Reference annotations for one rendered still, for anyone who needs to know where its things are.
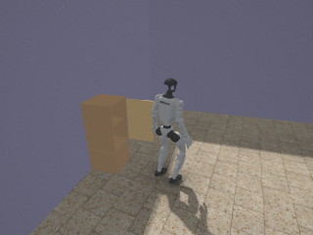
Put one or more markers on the robot head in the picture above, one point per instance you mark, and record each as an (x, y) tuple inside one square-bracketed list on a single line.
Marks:
[(170, 82)]

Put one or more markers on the robot left hand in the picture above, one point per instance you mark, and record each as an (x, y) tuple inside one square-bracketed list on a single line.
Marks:
[(154, 128)]

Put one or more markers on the left robot upper arm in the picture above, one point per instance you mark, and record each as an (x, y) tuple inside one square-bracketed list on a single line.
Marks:
[(154, 110)]

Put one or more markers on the robot right forearm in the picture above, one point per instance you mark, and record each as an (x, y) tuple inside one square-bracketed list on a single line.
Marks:
[(183, 129)]

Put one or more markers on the cupboard door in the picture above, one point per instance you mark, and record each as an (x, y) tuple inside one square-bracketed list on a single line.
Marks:
[(139, 119)]

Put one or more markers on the robot right hand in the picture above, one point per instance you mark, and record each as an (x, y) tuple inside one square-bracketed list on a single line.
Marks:
[(188, 141)]

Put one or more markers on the robot left forearm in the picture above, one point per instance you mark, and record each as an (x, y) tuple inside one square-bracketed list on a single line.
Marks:
[(154, 119)]

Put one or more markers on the robot right foot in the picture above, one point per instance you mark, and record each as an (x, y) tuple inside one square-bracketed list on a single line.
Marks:
[(172, 180)]

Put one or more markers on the right robot upper arm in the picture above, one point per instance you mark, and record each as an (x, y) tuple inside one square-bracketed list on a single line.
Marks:
[(179, 109)]

